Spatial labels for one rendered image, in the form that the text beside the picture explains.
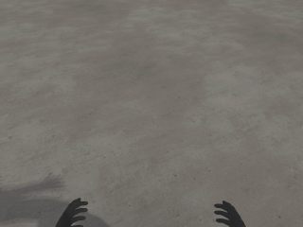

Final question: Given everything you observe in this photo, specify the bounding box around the robot left hand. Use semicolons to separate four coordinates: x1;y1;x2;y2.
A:
55;198;88;227

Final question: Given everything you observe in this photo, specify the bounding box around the robot right hand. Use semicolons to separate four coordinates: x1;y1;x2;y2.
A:
214;201;246;227

